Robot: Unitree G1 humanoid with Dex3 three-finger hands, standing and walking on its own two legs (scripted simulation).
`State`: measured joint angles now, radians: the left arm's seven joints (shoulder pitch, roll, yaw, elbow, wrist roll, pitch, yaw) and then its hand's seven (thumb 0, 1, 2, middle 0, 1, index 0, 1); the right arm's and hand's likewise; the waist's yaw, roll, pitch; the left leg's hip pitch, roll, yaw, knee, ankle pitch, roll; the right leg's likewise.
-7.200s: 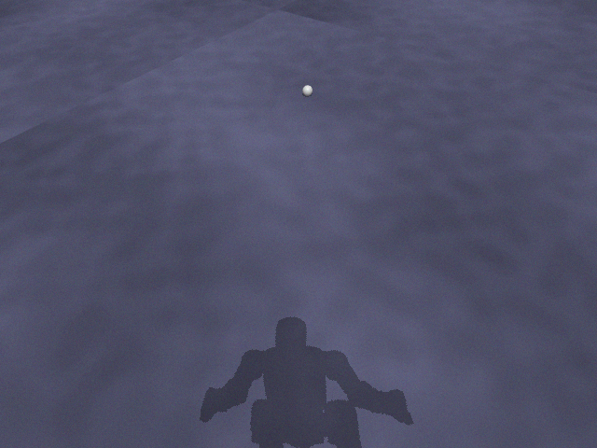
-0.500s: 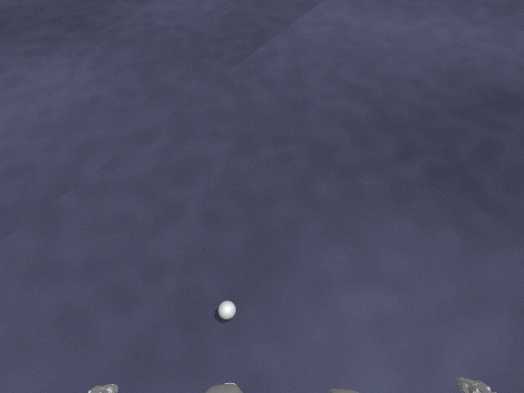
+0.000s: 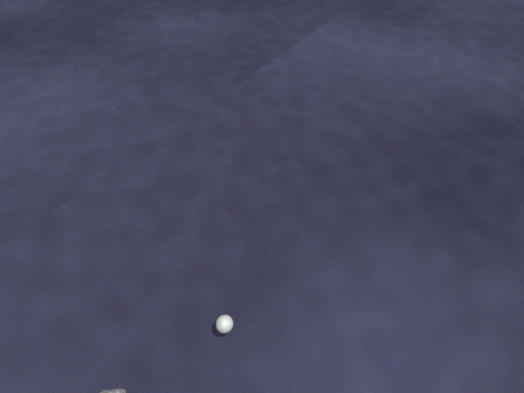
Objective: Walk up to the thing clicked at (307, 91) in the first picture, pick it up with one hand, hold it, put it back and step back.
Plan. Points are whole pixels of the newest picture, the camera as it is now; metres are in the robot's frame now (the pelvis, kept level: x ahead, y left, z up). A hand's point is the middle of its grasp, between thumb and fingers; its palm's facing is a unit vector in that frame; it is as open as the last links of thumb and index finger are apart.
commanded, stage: walk up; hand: left
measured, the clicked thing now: (224, 323) +0.46 +0.19 -0.74
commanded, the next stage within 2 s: none
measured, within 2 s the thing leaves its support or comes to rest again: neither
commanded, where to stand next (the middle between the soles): +0.08 -0.04 m, yaw +1 degrees
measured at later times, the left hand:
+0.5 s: hand out of the picture +0.08 +0.26 -0.16, palm faces +0.01 -0.94 -0.34, open 7.4 cm
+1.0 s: hand out of the picture +0.01 +0.25 -0.15, palm faces +0.06 -0.91 -0.41, open 7.4 cm
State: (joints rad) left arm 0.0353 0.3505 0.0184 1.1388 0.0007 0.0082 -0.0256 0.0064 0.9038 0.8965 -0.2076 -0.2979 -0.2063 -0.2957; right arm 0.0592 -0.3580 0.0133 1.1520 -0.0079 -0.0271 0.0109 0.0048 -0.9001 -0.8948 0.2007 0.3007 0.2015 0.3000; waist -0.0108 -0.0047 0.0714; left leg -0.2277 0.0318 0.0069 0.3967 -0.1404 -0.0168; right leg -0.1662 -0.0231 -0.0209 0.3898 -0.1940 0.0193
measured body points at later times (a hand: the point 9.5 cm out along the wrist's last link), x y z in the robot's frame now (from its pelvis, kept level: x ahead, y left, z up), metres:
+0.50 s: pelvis +0.00 +0.00 +0.00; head +0.04 +0.00 +0.44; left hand +0.08 +0.31 -0.14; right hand +0.12 -0.31 -0.13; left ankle +0.05 +0.13 -0.74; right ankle +0.01 -0.13 -0.74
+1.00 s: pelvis +0.02 -0.02 -0.01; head +0.06 -0.03 +0.44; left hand +0.01 +0.30 -0.12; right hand +0.13 -0.33 -0.14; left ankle +0.05 +0.12 -0.73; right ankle -0.03 -0.15 -0.74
